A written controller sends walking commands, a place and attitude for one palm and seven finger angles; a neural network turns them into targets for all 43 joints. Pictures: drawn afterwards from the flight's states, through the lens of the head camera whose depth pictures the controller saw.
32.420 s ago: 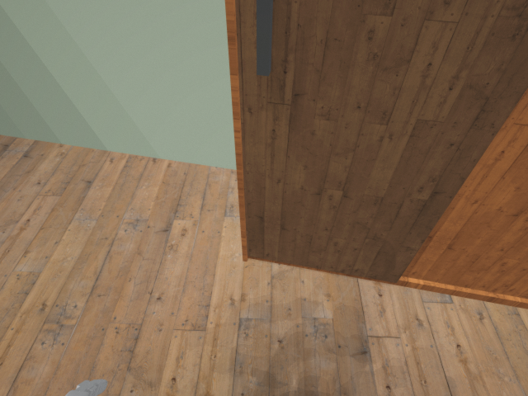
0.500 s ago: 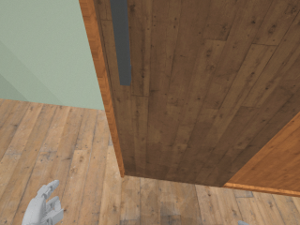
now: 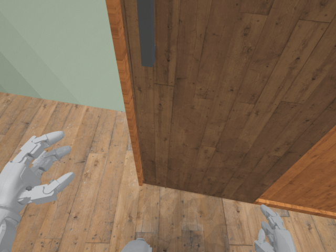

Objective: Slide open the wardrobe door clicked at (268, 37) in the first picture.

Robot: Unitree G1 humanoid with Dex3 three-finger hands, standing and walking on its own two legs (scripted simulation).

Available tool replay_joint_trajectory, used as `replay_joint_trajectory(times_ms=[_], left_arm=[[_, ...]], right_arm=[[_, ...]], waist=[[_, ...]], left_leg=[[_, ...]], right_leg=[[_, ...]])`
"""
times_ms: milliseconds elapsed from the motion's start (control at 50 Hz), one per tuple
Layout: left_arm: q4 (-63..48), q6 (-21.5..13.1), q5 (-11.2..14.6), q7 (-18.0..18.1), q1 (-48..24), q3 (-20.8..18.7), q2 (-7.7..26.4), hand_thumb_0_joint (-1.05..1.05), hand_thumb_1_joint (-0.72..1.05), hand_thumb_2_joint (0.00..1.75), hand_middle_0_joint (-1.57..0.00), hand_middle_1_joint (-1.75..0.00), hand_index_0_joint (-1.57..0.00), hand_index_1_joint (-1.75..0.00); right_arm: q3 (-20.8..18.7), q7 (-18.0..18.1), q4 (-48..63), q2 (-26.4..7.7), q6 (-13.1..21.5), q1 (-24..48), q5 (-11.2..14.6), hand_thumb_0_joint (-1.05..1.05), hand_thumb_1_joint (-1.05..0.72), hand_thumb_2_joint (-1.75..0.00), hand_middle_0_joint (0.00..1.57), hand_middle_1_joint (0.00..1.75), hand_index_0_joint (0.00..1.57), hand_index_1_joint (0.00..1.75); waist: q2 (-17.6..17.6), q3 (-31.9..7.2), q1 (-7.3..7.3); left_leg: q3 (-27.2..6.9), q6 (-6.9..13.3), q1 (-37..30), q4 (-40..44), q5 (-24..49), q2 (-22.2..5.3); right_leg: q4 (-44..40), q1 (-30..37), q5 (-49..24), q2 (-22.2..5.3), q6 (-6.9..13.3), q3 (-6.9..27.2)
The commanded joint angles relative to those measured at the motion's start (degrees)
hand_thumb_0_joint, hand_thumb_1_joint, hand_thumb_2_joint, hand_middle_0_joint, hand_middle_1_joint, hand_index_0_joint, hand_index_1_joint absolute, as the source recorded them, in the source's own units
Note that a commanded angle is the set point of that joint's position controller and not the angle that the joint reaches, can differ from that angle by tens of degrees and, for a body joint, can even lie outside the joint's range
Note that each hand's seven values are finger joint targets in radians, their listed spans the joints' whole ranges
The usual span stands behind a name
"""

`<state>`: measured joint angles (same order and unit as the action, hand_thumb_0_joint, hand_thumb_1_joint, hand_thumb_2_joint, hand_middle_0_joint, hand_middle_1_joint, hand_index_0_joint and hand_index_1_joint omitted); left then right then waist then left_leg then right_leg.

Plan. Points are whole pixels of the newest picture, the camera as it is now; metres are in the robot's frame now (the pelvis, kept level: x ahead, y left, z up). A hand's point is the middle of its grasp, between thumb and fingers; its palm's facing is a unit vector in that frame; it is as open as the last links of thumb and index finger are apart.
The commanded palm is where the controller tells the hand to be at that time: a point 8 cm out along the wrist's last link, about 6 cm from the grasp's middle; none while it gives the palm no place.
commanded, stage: raise the hand with hooked fingers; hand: left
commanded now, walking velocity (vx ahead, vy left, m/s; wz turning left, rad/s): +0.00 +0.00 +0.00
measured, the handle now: (149, 12) +0.52 +0.11 +0.30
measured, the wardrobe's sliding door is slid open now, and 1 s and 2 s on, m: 0.01 0.01 0.01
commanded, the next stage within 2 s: move the hooked fingers beside the handle in 1.48 s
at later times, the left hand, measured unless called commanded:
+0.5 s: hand (25, 121) +0.27 +0.29 +0.20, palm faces +0.04 -0.99 -0.10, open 12.8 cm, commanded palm +0.24 +0.33 +0.22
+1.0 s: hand (0, 52) +0.30 +0.28 +0.32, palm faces +0.04 -0.99 -0.10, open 14.0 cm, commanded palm +0.26 +0.32 +0.32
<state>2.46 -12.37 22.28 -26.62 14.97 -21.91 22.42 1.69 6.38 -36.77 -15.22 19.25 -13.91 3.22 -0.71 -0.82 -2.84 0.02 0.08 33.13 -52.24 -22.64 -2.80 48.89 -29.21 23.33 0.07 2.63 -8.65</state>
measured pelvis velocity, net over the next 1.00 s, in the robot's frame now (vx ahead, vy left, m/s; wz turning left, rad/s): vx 0.02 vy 0.00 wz -0.01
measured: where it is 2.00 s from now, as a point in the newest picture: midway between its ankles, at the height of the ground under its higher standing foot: outside the picture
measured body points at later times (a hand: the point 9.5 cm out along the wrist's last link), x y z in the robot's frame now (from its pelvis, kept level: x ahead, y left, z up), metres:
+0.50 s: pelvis +0.03 +0.02 +0.04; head +0.01 +0.02 +0.49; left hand +0.26 +0.34 +0.21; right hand +0.23 -0.20 -0.02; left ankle +0.05 +0.11 -0.69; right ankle +0.03 -0.09 -0.69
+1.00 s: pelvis +0.02 +0.00 +0.05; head -0.02 -0.02 +0.49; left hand +0.29 +0.33 +0.32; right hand +0.24 -0.21 -0.01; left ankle +0.05 +0.11 -0.69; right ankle +0.03 -0.09 -0.69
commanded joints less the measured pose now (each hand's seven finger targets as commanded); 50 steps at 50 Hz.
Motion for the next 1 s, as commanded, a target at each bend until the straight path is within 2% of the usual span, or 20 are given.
replay_joint_trajectory(times_ms=[0,60,100,160,200,260,320,360,420,520,560,640,680,720,760,800,880,900,960,980], left_arm=[[-10.3,0.8,2.0,1.8,-9.6,-7.6,15.7,0.0,0.15,0.58,-0.25,-0.78,-0.25,-0.78],[-11.0,2.9,2.5,2.5,-8.8,-8.5,16.1,0.0,0.08,0.55,-0.26,-0.82,-0.26,-0.82],[-13.1,4.0,2.6,2.7,-9.3,-6.8,14.1,0.0,0.04,0.53,-0.26,-0.86,-0.26,-0.86],[-15.2,5.7,1.9,3.3,-10.3,-7.7,15.7,0.0,-0.03,0.5,-0.27,-0.9,-0.27,-0.9],[-16.1,7.1,1.7,3.6,-11.0,-7.2,14.6,0.0,-0.08,0.48,-0.27,-0.93,-0.27,-0.93],[-16.8,9.2,1.1,4.2,-13.8,-9.8,18.0,0.0,-0.15,0.45,-0.27,-0.98,-0.27,-0.98],[-18.8,11.3,1.2,4.1,-18.3,-7.8,16.0,0.0,-0.22,0.42,-0.28,-1.02,-0.28,-1.02],[-19.2,13.1,0.6,4.2,-20.9,-9.3,18.8,0.0,-0.27,0.4,-0.28,-1.05,-0.28,-1.05],[-18.8,16.0,0.8,3.2,-24.5,-7.6,17.5,0.0,-0.34,0.37,-0.29,-1.1,-0.29,-1.1],[-17.0,21.2,0.5,2.3,-31.2,-8.3,19.7,0.0,-0.45,0.32,-0.3,-1.17,-0.3,-1.17],[-17.3,23.0,0.1,2.1,-33.6,-9.3,21.9,0.0,-0.5,0.3,-0.3,-1.2,-0.3,-1.2],[-15.2,27.2,0.1,1.5,-38.6,-8.7,22.0,0.0,-0.5,0.3,-0.3,-1.2,-0.3,-1.2],[-16.5,29.0,-0.4,1.7,-43.2,-9.8,24.6,0.0,-0.5,0.3,-0.3,-1.2,-0.3,-1.2],[-14.0,30.9,-0.4,1.7,-44.4,-9.4,24.3,0.0,-0.5,0.3,-0.3,-1.2,-0.3,-1.2],[-13.3,32.3,-0.6,1.7,-46.0,-11.3,27.2,0.0,-0.5,0.3,-0.3,-1.2,-0.3,-1.2],[-12.0,33.9,-0.8,1.5,-48.9,-10.4,26.6,0.0,-0.5,0.3,-0.3,-1.2,-0.3,-1.2],[-13.0,36.6,-1.2,1.3,-54.7,-11.5,29.6,0.0,-0.5,0.3,-0.3,-1.2,-0.3,-1.2],[-10.3,37.4,-1.3,1.2,-55.3,-9.9,28.0,0.0,-0.5,0.3,-0.3,-1.2,-0.3,-1.2],[-8.3,39.1,-2.0,1.1,-58.3,-11.3,30.9,0.0,-0.5,0.3,-0.3,-1.2,-0.3,-1.2],[-6.8,40.0,-2.2,1.0,-58.5,-10.0,29.5,0.0,-0.5,0.3,-0.3,-1.2,-0.3,-1.2]], right_arm=[[-2.6,1.0,9.0,-7.8,3.6,5.6,0.8,0.0,-0.9,-0.9,0.2,0.3,0.2,0.3],[-2.4,0.7,9.3,-8.0,3.9,5.9,0.8,0.0,-0.9,-0.9,0.2,0.3,0.2,0.3],[-2.1,0.5,9.7,-7.6,4.1,5.8,1.1,0.0,-0.9,-0.9,0.2,0.3,0.2,0.3],[-2.1,0.4,9.5,-8.2,4.6,5.7,1.0,0.0,-0.9,-0.9,0.2,0.3,0.2,0.3],[-1.7,0.3,9.5,-7.7,4.6,5.6,1.0,0.0,-0.9,-0.9,0.2,0.3,0.2,0.3],[-1.6,0.3,8.5,-8.2,4.2,5.9,1.0,0.0,-0.9,-0.9,0.2,0.3,0.2,0.3],[-0.9,0.3,8.7,-7.4,3.6,6.8,1.3,0.0,-0.9,-0.9,0.2,0.3,0.2,0.3],[-0.7,0.3,8.3,-7.7,3.0,7.6,1.2,0.0,-0.9,-0.9,0.2,0.3,0.2,0.3],[-0.2,0.3,8.6,-7.1,1.8,8.5,1.6,0.0,-0.9,-0.9,0.2,0.3,0.2,0.3],[0.5,0.2,8.9,-7.0,-0.5,10.5,2.0,0.0,-0.9,-0.9,0.2,0.3,0.2,0.3],[0.6,0.0,9.0,-7.3,-1.5,11.6,2.0,0.0,-0.9,-0.9,0.2,0.3,0.2,0.3],[1.1,-0.2,9.5,-7.0,-3.6,13.1,2.5,0.0,-0.9,-0.9,0.2,0.3,0.2,0.3],[1.2,-0.2,10.0,-7.1,-4.5,14.4,2.5,0.0,-0.9,-0.9,0.2,0.3,0.2,0.3],[1.6,-0.2,10.1,-6.9,-5.3,14.9,2.7,0.0,-0.9,-0.9,0.2,0.3,0.2,0.3],[1.4,-0.3,10.0,-7.3,-6.1,15.8,2.6,0.0,-0.9,-0.9,0.2,0.3,0.2,0.3],[1.8,-0.4,10.4,-7.0,-6.9,16.8,2.9,0.0,-0.9,-0.9,0.2,0.3,0.2,0.3],[1.8,-0.8,10.8,-7.6,-7.9,18.4,3.0,0.0,-0.9,-0.9,0.2,0.3,0.2,0.3],[2.0,-0.8,10.5,-7.4,-8.3,18.3,3.3,0.0,-0.9,-0.9,0.2,0.3,0.2,0.3],[1.6,-1.1,10.2,-8.4,-9.0,19.0,3.3,0.0,-0.9,-0.9,0.2,0.3,0.2,0.3],[1.8,-1.3,10.3,-8.1,-9.3,19.2,3.4,0.0,-0.9,-0.9,0.2,0.3,0.2,0.3]], waist=[[-3.4,-6.9,0.43],[-3.8,-8.7,-0.65],[-3.2,-8.5,-0.53],[-4.1,-9.3,-1.21],[-3.6,-8.6,-1.22],[-3.9,-8.1,-1.65],[-5.2,-7.8,-1.3],[-6.9,-8.3,-1.63],[-6.1,-7.5,-1.29],[-5.0,-7.8,-1.43],[-6.4,-9.0,-1.78],[-4.9,-8.2,-1.53],[-6.4,-9.8,-2.02],[-4.8,-8.3,-1.79],[-4.3,-9.0,-2.12],[-3.9,-9.0,-1.89],[-4.5,-12.0,-2.32],[-3.3,-9.9,-1.74],[-3.1,-10.2,-2.01],[-2.9,-9.7,-2.01]], left_leg=[[-3.4,0.1,-6.6,12.4,3.2,2.1],[-3.5,0.0,-10.0,14.6,6.1,2.1],[-3.5,0.1,-12.5,16.8,7.9,2.1],[-3.3,0.2,-16.3,19.3,12.2,2.1],[-3.2,0.1,-18.0,21.2,14.5,2.0],[-2.9,0.0,-19.9,22.5,16.7,2.0],[-3.1,-0.3,-22.7,24.7,18.0,2.0],[-2.8,-0.3,-24.1,24.9,19.2,1.9],[-3.0,-0.3,-25.5,26.6,19.8,2.0],[-2.9,0.0,-27.1,28.0,20.7,2.3],[-2.6,0.1,-28.3,27.8,22.1,2.2],[-2.7,0.2,-28.3,29.2,20.9,2.4],[-2.7,0.3,-28.9,29.4,20.8,2.6],[-2.7,0.5,-28.5,29.6,19.7,2.7],[-2.5,0.7,-28.3,29.0,19.8,2.6],[-2.5,0.9,-27.6,29.3,18.7,2.7],[-2.6,1.0,-27.5,28.4,19.4,2.7],[-2.4,1.0,-27.1,28.5,18.3,2.7],[-2.8,1.0,-26.0,27.5,16.8,2.4],[-2.9,1.0,-25.1,27.9,16.0,2.6]], right_leg=[[-17.3,5.7,7.7,-2.3,-1.9,13.5],[-17.9,9.2,2.9,-1.9,-1.6,12.4],[-17.6,9.8,-1.6,-0.9,-1.7,10.1],[-17.2,12.4,-9.4,0.4,-1.6,7.2],[-17.4,13.3,-12.8,1.0,-1.7,5.5],[-19.0,15.3,-15.1,1.1,-1.6,5.5],[-20.3,16.1,-16.1,1.4,-1.5,4.6],[-21.5,17.7,-17.1,1.1,-1.2,5.4],[-22.7,18.1,-18.0,1.4,-1.3,4.9],[-24.6,20.1,-19.0,1.2,-1.1,5.0],[-25.1,21.2,-20.2,1.0,-0.8,5.6],[-26.3,21.0,-19.3,0.9,-1.0,5.4],[-26.8,22.0,-18.7,0.4,-0.8,6.1],[-27.4,21.3,-17.8,0.5,-0.9,6.1],[-28.1,22.2,-17.6,-0.3,-0.9,7.7],[-28.4,22.2,-16.1,-0.7,-1.0,8.1],[-28.5,23.8,-17.6,-2.1,-1.4,10.2],[-28.7,22.4,-16.1,-1.7,-1.5,9.8],[-29.5,22.4,-14.7,-3.0,-2.1,12.3],[-29.5,21.9,-13.6,-3.1,-2.0,12.2]])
